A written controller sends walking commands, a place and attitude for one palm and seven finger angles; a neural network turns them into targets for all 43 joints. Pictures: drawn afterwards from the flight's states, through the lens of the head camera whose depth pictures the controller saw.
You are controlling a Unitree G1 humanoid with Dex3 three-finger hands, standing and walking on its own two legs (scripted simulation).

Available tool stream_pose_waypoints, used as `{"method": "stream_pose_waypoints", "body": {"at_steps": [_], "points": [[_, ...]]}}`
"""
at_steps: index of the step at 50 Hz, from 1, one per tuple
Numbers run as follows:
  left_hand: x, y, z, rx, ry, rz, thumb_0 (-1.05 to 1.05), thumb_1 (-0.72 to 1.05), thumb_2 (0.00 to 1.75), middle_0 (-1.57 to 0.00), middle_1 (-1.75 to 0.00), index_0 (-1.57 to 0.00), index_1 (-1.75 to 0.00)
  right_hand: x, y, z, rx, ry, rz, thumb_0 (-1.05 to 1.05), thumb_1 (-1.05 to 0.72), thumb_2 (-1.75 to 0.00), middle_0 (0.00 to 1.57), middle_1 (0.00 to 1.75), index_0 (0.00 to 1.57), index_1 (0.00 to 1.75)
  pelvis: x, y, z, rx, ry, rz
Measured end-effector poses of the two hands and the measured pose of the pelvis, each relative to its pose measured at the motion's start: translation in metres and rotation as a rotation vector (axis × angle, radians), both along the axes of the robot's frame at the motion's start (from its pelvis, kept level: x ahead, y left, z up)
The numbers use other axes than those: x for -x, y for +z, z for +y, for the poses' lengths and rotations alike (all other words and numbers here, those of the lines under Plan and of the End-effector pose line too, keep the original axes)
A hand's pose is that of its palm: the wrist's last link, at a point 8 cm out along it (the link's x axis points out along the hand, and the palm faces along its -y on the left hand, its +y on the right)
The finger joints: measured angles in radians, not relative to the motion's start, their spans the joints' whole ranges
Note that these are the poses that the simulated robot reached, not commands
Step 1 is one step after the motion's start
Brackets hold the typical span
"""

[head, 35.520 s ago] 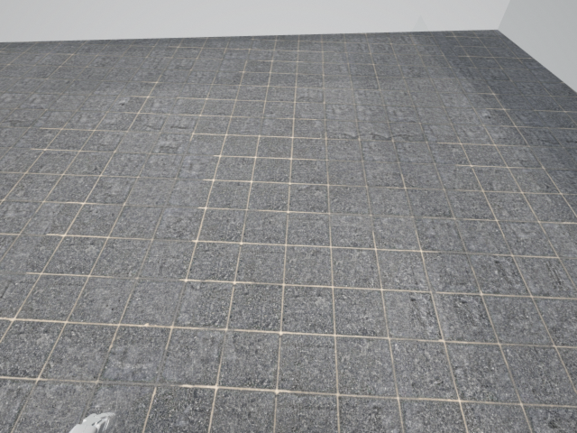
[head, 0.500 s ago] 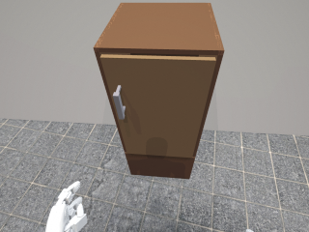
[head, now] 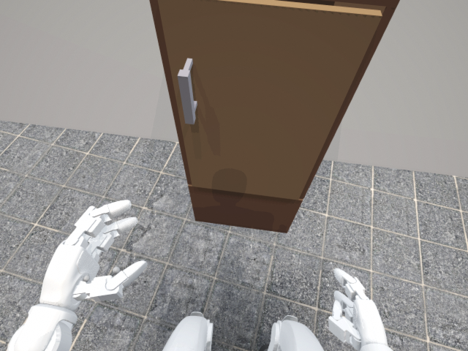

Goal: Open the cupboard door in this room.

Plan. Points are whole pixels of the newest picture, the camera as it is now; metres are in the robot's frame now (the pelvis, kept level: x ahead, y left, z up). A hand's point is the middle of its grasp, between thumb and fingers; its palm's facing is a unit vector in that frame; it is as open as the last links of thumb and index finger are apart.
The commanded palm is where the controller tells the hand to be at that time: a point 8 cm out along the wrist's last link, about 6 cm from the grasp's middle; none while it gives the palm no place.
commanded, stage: raise the hand with hooked fingers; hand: left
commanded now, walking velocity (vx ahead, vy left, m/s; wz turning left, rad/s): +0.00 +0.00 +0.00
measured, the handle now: (189, 92) +0.57 +0.15 +0.07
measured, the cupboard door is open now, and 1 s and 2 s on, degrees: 0 0 0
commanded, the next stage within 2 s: move the hooked fingers beside the handle in 1.42 s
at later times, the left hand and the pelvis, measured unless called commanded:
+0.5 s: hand (87, 235) +0.26 +0.25 +0.06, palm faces -0.02 -1.00 -0.06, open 13.0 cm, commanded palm +0.24 +0.31 +0.07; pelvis +0.01 +0.02 +0.02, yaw -1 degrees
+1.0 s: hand (66, 192) +0.32 +0.29 +0.09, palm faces -0.02 -1.00 -0.05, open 13.9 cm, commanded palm +0.29 +0.33 +0.09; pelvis +0.02 +0.02 +0.04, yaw -1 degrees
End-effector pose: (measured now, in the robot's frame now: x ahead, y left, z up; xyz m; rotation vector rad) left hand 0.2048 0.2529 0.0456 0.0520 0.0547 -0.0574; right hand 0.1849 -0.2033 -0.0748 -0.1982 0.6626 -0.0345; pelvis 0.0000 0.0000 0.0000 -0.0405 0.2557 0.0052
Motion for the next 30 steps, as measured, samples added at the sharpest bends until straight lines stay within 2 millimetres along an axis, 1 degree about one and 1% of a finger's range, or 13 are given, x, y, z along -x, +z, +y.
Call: {"method": "stream_pose_waypoints", "body": {"at_steps": [3,6,8,11,15,19,25,30], "points": [[-0.010,0.001,0.006,0.008,-0.011,0.047,0.01,0.24,0.61,-0.24,-0.73,-0.25,-0.73,0.024,-0.006,0.004,-0.020,-0.040,0.060,0.01,-0.91,-0.90,0.20,0.30,0.21,0.30,0.000,0.004,0.005,-0.003,-0.007,0.003],[-0.015,0.004,0.013,0.009,0.004,0.064,0.01,0.17,0.58,-0.25,-0.77,-0.26,-0.77,0.041,-0.004,0.001,-0.009,-0.076,0.092,0.01,-0.90,-0.90,0.20,0.30,0.21,0.30,-0.001,0.009,0.010,-0.007,-0.015,0.003],[-0.017,0.007,0.018,0.002,0.017,0.058,0.00,0.13,0.56,-0.25,-0.80,-0.26,-0.80,0.048,-0.001,-0.005,0.012,-0.092,0.100,0.01,-0.90,-0.90,0.20,0.30,0.21,0.30,-0.001,0.012,0.013,-0.008,-0.018,0.003],[-0.019,0.011,0.025,-0.008,0.029,0.036,0.00,0.06,0.53,-0.26,-0.85,-0.27,-0.85,0.052,0.006,-0.016,0.054,-0.103,0.098,0.01,-0.90,-0.90,0.20,0.30,0.21,0.30,-0.003,0.014,0.016,-0.007,-0.018,0.003],[-0.023,0.012,0.031,-0.013,0.028,0.023,0.00,-0.04,0.49,-0.26,-0.91,-0.27,-0.91,0.047,0.017,-0.029,0.106,-0.108,0.075,0.01,-0.91,-0.90,0.20,0.30,0.21,0.30,-0.005,0.015,0.020,-0.005,-0.016,0.000],[-0.028,0.013,0.037,-0.013,0.024,0.022,0.00,-0.13,0.45,-0.27,-0.97,-0.28,-0.97,0.034,0.029,-0.035,0.136,-0.104,0.038,0.01,-0.91,-0.90,0.20,0.30,0.21,0.30,-0.007,0.018,0.022,-0.003,-0.015,-0.006],[-0.038,0.022,0.048,-0.014,0.035,0.005,0.00,-0.27,0.39,-0.28,-1.06,-0.29,-1.06,0.014,0.041,-0.028,0.134,-0.076,-0.006,0.01,-0.91,-0.90,0.20,0.30,0.20,0.30,-0.012,0.023,0.022,0.001,-0.011,-0.015],[-0.047,0.028,0.059,-0.020,0.043,0.007,-0.01,-0.38,0.35,-0.29,-1.13,-0.30,-1.13,0.005,0.042,-0.017,0.109,-0.045,-0.010,0.01,-0.91,-0.90,0.20,0.30,0.21,0.30,-0.015,0.027,0.021,0.004,-0.007,-0.019]]}}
